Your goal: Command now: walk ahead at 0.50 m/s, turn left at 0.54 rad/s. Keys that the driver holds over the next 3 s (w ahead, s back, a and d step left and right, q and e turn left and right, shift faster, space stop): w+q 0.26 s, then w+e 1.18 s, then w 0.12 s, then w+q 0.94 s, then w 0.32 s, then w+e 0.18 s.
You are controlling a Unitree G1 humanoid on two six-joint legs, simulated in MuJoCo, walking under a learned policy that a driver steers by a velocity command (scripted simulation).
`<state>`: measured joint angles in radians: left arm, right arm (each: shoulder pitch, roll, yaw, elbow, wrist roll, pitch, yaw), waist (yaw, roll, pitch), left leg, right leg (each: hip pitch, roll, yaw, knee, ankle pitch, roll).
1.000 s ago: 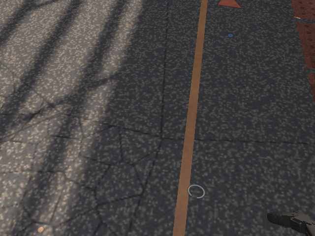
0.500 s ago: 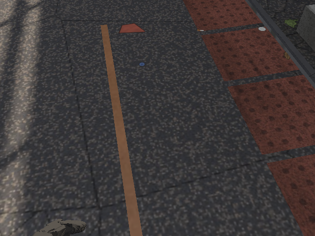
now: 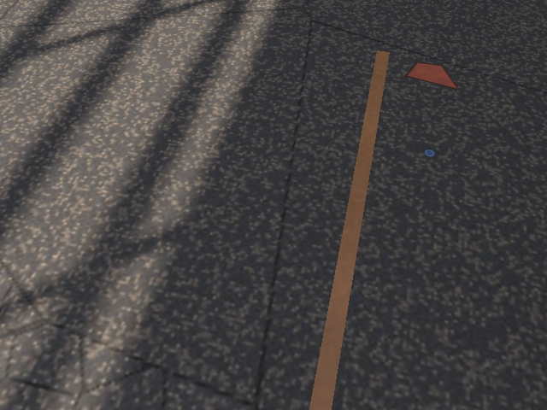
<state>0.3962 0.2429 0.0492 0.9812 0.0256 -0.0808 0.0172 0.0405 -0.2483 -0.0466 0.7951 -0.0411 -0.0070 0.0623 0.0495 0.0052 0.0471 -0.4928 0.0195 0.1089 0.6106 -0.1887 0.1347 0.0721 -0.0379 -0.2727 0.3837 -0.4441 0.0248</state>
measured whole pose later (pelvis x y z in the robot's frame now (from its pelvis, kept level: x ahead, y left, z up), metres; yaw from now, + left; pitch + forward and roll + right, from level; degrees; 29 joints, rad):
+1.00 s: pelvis +0.54 +0.04 +0.02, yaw -6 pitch +2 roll -1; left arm 0.43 0.26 0.07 0.91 0.01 -0.05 0.00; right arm 0.03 -0.26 -0.01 0.74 -0.03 -0.04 0.02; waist 0.09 0.04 0.04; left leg -0.60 0.06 -0.05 0.64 -0.06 -0.05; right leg -0.03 0.14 0.17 0.29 -0.27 -0.10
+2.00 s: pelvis +1.03 -0.12 +0.02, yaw -17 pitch +0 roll -1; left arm 0.39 0.23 0.04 0.95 0.02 -0.09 0.01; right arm 0.19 -0.25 -0.05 0.85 -0.03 0.00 0.05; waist 0.03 0.04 0.04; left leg -0.65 0.09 0.03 0.81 -0.02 0.04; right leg 0.06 0.06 -0.22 0.20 -0.27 -0.07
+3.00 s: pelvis +1.58 -0.20 +0.03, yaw +4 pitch +1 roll -1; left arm 0.43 0.23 0.04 0.93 0.00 -0.07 -0.01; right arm 0.14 -0.26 -0.02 0.78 -0.04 -0.03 0.04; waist 0.05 0.05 0.02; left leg -0.58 0.08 -0.02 0.81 -0.15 -0.01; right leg -0.08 0.08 -0.01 0.25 -0.19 -0.07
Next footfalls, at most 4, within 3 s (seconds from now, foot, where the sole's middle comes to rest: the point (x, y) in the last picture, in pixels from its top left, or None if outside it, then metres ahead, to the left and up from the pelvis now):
0.02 left None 0.15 0.08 -0.76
0.56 right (305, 397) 0.49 -0.03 -0.76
1.08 left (242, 285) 0.77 0.14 -0.76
1.62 right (350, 236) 0.96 -0.16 -0.76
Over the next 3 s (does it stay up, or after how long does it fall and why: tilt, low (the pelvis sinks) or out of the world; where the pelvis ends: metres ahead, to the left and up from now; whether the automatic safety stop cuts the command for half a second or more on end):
stays up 1.58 -0.20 0.03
